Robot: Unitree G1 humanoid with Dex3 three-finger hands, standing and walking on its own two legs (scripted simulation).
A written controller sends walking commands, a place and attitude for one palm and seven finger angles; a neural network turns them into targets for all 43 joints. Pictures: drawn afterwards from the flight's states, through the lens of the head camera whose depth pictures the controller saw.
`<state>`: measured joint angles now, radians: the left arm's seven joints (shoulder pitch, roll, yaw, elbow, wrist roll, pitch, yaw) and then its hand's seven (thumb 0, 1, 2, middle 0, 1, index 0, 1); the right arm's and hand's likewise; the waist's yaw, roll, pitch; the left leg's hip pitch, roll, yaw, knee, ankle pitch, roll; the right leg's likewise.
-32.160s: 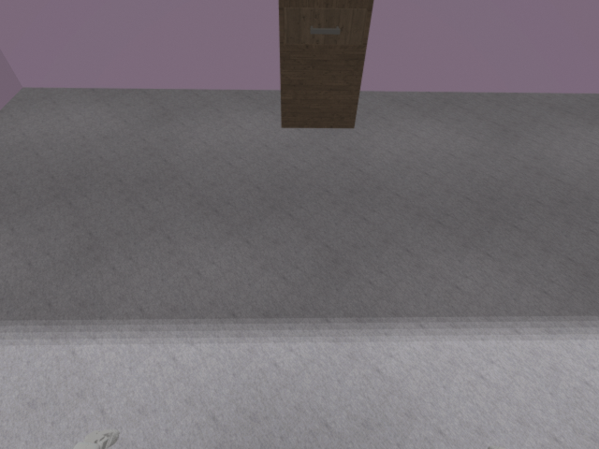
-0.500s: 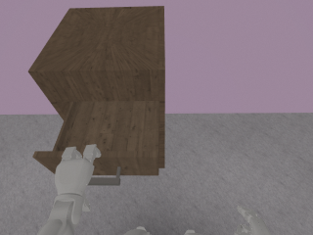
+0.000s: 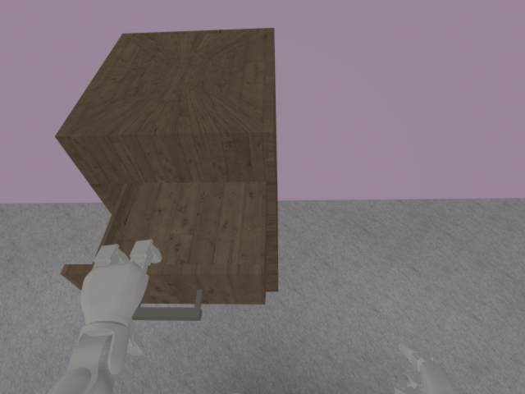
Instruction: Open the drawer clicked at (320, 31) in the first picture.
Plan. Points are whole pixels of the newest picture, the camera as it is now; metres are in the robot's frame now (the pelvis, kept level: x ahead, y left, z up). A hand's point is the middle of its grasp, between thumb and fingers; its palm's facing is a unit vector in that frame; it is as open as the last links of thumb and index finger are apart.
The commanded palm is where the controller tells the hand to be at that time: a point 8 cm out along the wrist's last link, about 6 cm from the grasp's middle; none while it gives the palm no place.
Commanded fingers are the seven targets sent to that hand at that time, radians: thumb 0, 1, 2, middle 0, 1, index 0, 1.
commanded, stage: lift the hand off the handle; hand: left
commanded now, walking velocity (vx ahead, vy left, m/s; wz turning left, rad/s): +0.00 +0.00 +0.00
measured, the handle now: (167, 304) +0.31 +0.23 -0.16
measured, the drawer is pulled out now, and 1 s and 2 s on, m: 0.23 0.23 0.23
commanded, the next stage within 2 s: draw the hand back to the body in 0.08 s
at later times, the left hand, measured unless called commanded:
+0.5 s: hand (106, 302) +0.24 +0.25 +0.03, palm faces +0.01 -0.09 -1.00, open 13.8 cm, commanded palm +0.22 +0.25 +0.09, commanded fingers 0.00 -0.50 0.30 -0.30 -1.20 -0.30 -1.20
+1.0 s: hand (87, 295) +0.22 +0.22 +0.12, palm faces +0.33 -0.87 -0.37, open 13.4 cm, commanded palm +0.18 +0.27 +0.16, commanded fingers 0.00 -0.08 0.48 -0.27 -0.93 -0.27 -0.93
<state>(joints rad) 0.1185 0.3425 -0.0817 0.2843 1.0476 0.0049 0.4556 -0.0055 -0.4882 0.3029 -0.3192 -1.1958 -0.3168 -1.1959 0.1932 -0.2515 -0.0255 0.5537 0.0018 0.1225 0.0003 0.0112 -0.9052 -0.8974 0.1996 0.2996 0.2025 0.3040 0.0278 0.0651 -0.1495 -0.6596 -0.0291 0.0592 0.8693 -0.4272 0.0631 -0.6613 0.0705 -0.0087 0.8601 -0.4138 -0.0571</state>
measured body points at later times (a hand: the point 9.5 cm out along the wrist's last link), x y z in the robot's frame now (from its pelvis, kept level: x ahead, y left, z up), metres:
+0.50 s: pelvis +0.01 +0.00 +0.01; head +0.03 -0.03 +0.46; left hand +0.23 +0.25 +0.08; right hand +0.19 -0.23 -0.09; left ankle +0.00 +0.08 -0.69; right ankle +0.00 -0.09 -0.69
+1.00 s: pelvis +0.02 +0.00 +0.04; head +0.02 -0.02 +0.49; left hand +0.19 +0.27 +0.14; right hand +0.21 -0.20 -0.05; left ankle +0.00 +0.08 -0.69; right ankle +0.00 -0.09 -0.69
